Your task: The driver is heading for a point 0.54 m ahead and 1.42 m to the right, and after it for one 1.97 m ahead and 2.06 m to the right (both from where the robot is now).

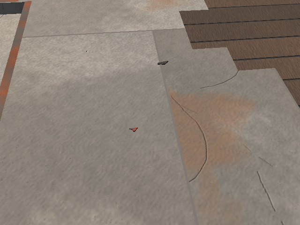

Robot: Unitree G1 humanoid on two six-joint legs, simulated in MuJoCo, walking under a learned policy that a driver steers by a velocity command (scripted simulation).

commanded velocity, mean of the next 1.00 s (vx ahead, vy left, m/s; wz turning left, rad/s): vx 0.50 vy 0.00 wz -0.32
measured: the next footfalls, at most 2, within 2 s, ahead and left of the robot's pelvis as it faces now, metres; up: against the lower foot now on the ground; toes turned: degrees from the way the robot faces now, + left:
right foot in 0.32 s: +0.33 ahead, -0.16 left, +0.00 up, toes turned -8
left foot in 0.80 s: +0.64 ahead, +0.03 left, +0.00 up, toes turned -13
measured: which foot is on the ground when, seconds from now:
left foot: down 0.00-0.32, up 0.34-0.78, down 0.80-1.00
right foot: up 0.00-0.30, down 0.32-0.80, up 0.82-1.00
